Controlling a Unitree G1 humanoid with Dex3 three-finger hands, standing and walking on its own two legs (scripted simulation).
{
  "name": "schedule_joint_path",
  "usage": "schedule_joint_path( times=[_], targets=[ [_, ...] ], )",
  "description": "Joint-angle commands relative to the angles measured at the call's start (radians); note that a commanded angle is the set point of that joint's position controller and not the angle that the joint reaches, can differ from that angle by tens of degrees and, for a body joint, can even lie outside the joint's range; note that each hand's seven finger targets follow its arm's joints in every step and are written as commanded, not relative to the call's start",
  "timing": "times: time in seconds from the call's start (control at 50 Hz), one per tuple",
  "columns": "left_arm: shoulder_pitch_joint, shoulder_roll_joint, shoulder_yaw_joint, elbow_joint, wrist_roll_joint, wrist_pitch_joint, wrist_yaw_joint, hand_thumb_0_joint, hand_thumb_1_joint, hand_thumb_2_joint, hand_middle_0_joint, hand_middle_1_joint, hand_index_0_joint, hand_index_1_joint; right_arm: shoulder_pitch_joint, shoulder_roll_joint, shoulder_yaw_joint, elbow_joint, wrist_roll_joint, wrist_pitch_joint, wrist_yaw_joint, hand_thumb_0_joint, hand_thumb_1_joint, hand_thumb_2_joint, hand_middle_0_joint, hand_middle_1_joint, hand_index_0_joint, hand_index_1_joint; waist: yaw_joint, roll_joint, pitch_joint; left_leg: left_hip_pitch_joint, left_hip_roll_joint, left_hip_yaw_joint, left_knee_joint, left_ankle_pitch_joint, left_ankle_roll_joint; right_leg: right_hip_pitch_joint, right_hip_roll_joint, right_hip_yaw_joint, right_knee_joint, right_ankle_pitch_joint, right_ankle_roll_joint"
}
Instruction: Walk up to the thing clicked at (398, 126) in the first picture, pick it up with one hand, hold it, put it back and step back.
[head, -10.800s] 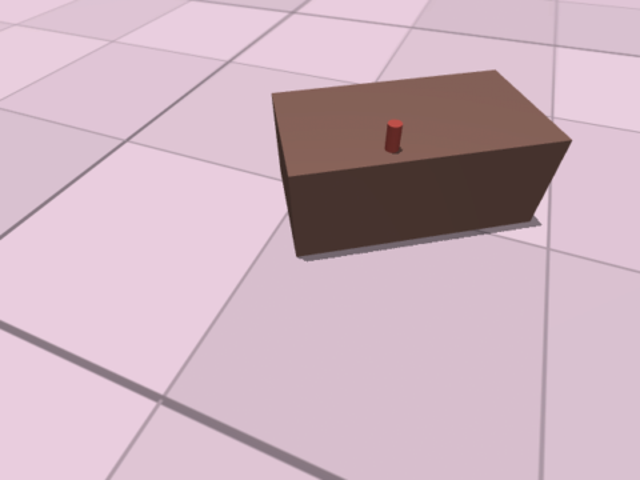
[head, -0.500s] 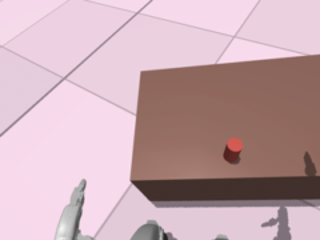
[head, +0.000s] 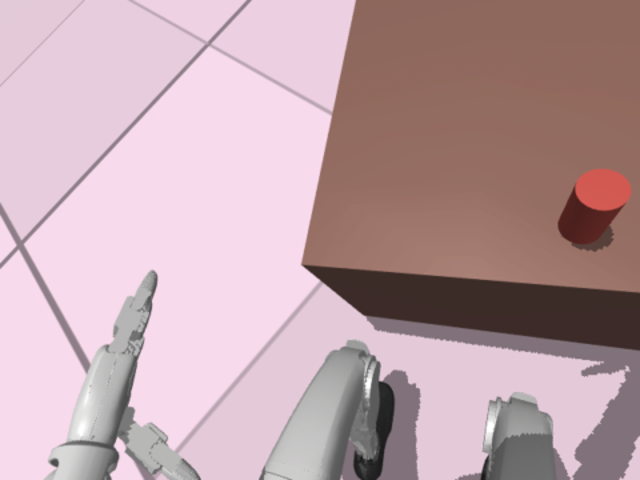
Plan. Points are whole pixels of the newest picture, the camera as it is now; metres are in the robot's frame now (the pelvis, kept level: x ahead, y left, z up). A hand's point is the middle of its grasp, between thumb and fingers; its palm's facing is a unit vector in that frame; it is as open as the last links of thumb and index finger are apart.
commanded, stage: close in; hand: right
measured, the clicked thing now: (590, 209) +0.49 -0.17 -0.10
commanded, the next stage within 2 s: rest palm in 0.52 s
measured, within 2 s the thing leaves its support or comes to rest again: leaves its support in 1.72 s
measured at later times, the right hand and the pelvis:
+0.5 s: hand (605, 215) +0.48 -0.18 -0.08, palm faces +0.11 +0.99 +0.04, open 17.5 cm; pelvis -0.01 +0.01 -0.03, yaw -1 degrees
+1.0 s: hand (587, 205) +0.49 -0.17 -0.09, palm faces +0.11 +0.99 +0.01, open 14.7 cm; pelvis -0.02 +0.01 -0.04, yaw -1 degrees
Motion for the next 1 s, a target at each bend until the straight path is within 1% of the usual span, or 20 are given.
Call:
schedule_joint_path(
  times=[0.0,0.06,0.08,0.1,0.16,0.22,0.26,0.3,0.32,0.34,0.36,0.42,0.5,0.6,0.66,0.76,0.78,0.82,0.88,0.98],
  targets=[
    [0.105,0.238,0.210,-0.266,-0.015,-0.046,0.011,0.000,-0.554,0.046,-0.051,-0.052,-0.052,-0.051,-0.300,-0.282,-0.037,-0.256,-0.024,-0.076,-0.055,0.000,0.606,-0.026,0.057,0.047,0.057,0.047,-0.026,-0.447,-0.644,0.335,-0.039,-0.015,-0.055,0.173,0.065,0.420,0.020,0.008,-0.199,0.441,0.007],
    [0.109,0.259,0.255,-0.340,-0.019,-0.036,0.005,0.000,-0.549,0.047,-0.049,-0.051,-0.050,-0.050,-0.333,-0.234,-0.003,-0.355,-0.048,-0.060,-0.104,0.000,0.586,-0.021,0.062,0.044,0.057,0.044,-0.028,-0.488,-0.679,0.339,-0.040,-0.022,-0.047,0.162,0.065,0.413,0.023,-0.002,-0.201,0.382,0.007],
    [0.153,0.242,0.257,-0.272,-0.019,-0.024,0.004,0.000,-0.548,0.047,-0.050,-0.051,-0.050,-0.051,-0.287,-0.224,-0.003,-0.301,-0.058,-0.046,-0.118,0.000,0.579,-0.020,0.063,0.044,0.057,0.044,-0.026,-0.499,-0.609,0.293,-0.040,-0.019,-0.042,0.141,0.064,0.399,0.020,-0.008,-0.198,0.367,0.009],
    [0.152,0.223,0.246,-0.279,-0.021,-0.019,0.000,0.000,-0.546,0.047,-0.050,-0.052,-0.051,-0.052,-0.296,-0.167,0.035,-0.328,-0.061,-0.040,-0.129,0.000,0.574,-0.021,0.063,0.044,0.057,0.044,-0.023,-0.510,-0.585,0.263,-0.042,-0.016,-0.035,0.127,0.067,0.391,0.020,-0.006,-0.204,0.358,0.013],
    [0.128,0.202,0.249,-0.283,-0.023,-0.013,-0.003,0.000,-0.545,0.047,-0.048,-0.049,-0.049,-0.049,-0.323,-0.148,0.049,-0.377,-0.080,-0.033,-0.169,0.000,0.564,-0.019,0.064,0.043,0.058,0.043,-0.034,-0.508,-0.544,0.230,-0.037,-0.020,-0.020,0.088,0.066,0.340,0.019,-0.013,-0.197,0.276,0.011],
    [0.108,0.233,0.276,-0.361,-0.025,-0.010,0.001,0.000,-0.548,0.049,-0.051,-0.050,-0.051,-0.050,-0.338,-0.133,0.058,-0.413,-0.090,-0.029,-0.202,0.000,0.557,-0.033,0.057,0.047,0.054,0.047,-0.023,-0.447,-0.587,0.285,-0.033,-0.022,-0.017,0.084,0.061,0.288,0.026,-0.015,-0.191,0.205,0.002],
    [0.113,0.218,0.266,-0.408,-0.025,-0.009,0.000,0.000,-0.552,0.052,-0.049,-0.049,-0.048,-0.050,-0.306,-0.063,0.086,-0.365,-0.089,-0.021,-0.214,0.000,0.556,-0.034,0.056,0.048,0.052,0.048,-0.006,-0.382,-0.577,0.346,-0.033,-0.030,-0.030,0.097,0.054,0.224,0.031,-0.023,-0.180,0.188,-0.008],
    [0.143,0.202,0.251,-0.392,-0.031,-0.004,-0.001,0.000,-0.549,0.048,-0.050,-0.048,-0.049,-0.049,-0.257,-0.053,0.087,-0.314,-0.091,-0.013,-0.225,0.000,0.555,-0.035,0.055,0.048,0.052,0.048,-0.016,-0.334,-0.544,0.376,-0.031,-0.042,-0.038,0.091,0.049,0.150,0.037,-0.031,-0.170,0.166,-0.016],
    [0.160,0.209,0.262,-0.402,-0.035,-0.005,0.000,0.000,-0.542,0.044,-0.050,-0.050,-0.052,-0.048,-0.270,-0.010,0.118,-0.331,-0.091,-0.008,-0.224,0.000,0.553,-0.036,0.054,0.048,0.051,0.049,-0.007,-0.334,-0.562,0.372,-0.031,-0.049,-0.041,0.096,0.048,0.161,0.040,-0.032,-0.164,0.173,-0.016],
    [0.156,0.214,0.264,-0.432,-0.035,-0.006,0.000,0.000,-0.547,0.046,-0.050,-0.049,-0.050,-0.049,-0.261,-0.046,0.083,-0.342,-0.091,-0.008,-0.236,0.000,0.540,-0.034,0.057,0.047,0.053,0.048,-0.016,-0.329,-0.577,0.370,-0.033,-0.047,-0.035,0.103,0.048,0.174,0.039,-0.032,-0.164,0.189,-0.016],
    [0.154,0.232,0.282,-0.451,-0.038,-0.006,0.003,0.000,-0.550,0.048,-0.051,-0.050,-0.050,-0.050,-0.288,-0.058,0.088,-0.358,-0.096,-0.008,-0.243,0.000,0.531,-0.033,0.058,0.047,0.053,0.047,-0.004,-0.326,-0.588,0.380,-0.032,-0.048,-0.036,0.106,0.047,0.180,0.041,-0.033,-0.160,0.187,-0.017],
    [0.183,0.207,0.276,-0.424,-0.043,-0.003,-0.002,0.000,-0.545,0.047,-0.051,-0.051,-0.052,-0.051,-0.276,0.008,0.121,-0.314,-0.096,-0.007,-0.262,0.000,0.510,-0.039,0.057,0.047,0.051,0.048,0.006,-0.294,-0.510,0.353,-0.033,-0.049,-0.047,0.074,0.045,0.135,0.047,-0.039,-0.163,0.144,-0.022],
    [0.180,0.191,0.269,-0.458,-0.040,-0.013,-0.004,0.000,-0.546,0.047,-0.050,-0.052,-0.051,-0.051,-0.310,0.023,0.139,-0.353,-0.109,-0.020,-0.284,0.000,0.473,-0.044,0.060,0.048,0.052,0.048,0.002,-0.291,-0.547,0.359,-0.032,-0.058,-0.042,0.075,0.043,0.147,0.046,-0.044,-0.151,0.144,-0.024],
    [0.182,0.216,0.304,-0.485,-0.038,-0.014,-0.004,0.000,-0.609,0.094,-0.049,-0.035,-0.026,-0.060,-0.327,0.052,0.166,-0.385,-0.123,-0.027,-0.306,0.000,0.436,-0.049,0.078,0.044,0.068,0.044,0.008,-0.311,-0.578,0.362,-0.033,-0.048,-0.033,0.099,0.044,0.181,0.049,-0.041,-0.161,0.165,-0.020],
    [0.200,0.175,0.266,-0.471,-0.041,-0.009,-0.011,0.000,-0.611,0.098,-0.049,-0.035,-0.025,-0.060,-0.314,0.101,0.199,-0.356,-0.128,-0.029,-0.311,0.000,0.425,-0.049,0.101,0.050,0.090,0.050,0.008,-0.314,-0.534,0.324,-0.032,-0.041,-0.020,0.107,0.047,0.178,0.050,-0.041,-0.161,0.182,-0.016],
    [0.194,0.188,0.273,-0.484,-0.034,-0.006,-0.016,0.000,-0.572,0.067,-0.051,-0.047,-0.042,-0.057,-0.343,0.042,0.159,-0.339,-0.142,-0.040,-0.339,0.000,0.400,-0.070,0.371,0.189,0.356,0.190,0.003,-0.328,-0.536,0.299,-0.034,-0.038,-0.001,0.109,0.050,0.182,0.049,-0.037,-0.149,0.192,-0.016],
    [0.184,0.201,0.291,-0.484,-0.037,-0.006,-0.013,0.000,-0.568,0.065,-0.050,-0.048,-0.043,-0.056,-0.365,0.042,0.162,-0.337,-0.143,-0.044,-0.341,0.000,0.385,-0.087,0.404,0.213,0.390,0.214,0.024,-0.322,-0.529,0.291,-0.031,-0.041,-0.002,0.103,0.048,0.174,0.050,-0.037,-0.142,0.178,-0.018],
    [0.158,0.244,0.322,-0.534,-0.038,-0.006,-0.009,0.000,-0.569,0.066,-0.050,-0.049,-0.043,-0.056,-0.402,-0.019,0.142,-0.381,-0.155,-0.049,-0.355,0.000,0.361,-0.128,0.463,0.267,0.450,0.268,0.023,-0.340,-0.580,0.295,-0.033,-0.039,0.002,0.090,0.048,0.205,0.049,-0.034,-0.152,0.166,-0.016],
    [0.175,0.233,0.321,-0.520,-0.042,0.002,-0.016,0.000,-0.565,0.066,-0.049,-0.048,-0.042,-0.055,-0.378,0.028,0.165,-0.335,-0.155,-0.036,-0.355,0.000,0.309,-0.187,0.564,0.348,0.551,0.349,0.030,-0.332,-0.557,0.291,-0.035,-0.032,-0.005,0.078,0.048,0.204,0.051,-0.031,-0.160,0.158,-0.017],
    [0.217,0.208,0.291,-0.518,-0.045,0.006,-0.020,0.000,-0.558,0.063,-0.047,-0.048,-0.042,-0.053,-0.392,0.019,0.170,-0.309,-0.160,-0.015,-0.338,0.000,0.266,-0.212,0.695,0.419,0.678,0.420,0.040,-0.362,-0.540,0.254,-0.034,-0.029,0.010,0.106,0.051,0.212,0.047,-0.028,-0.144,0.204,-0.012]
  ],
)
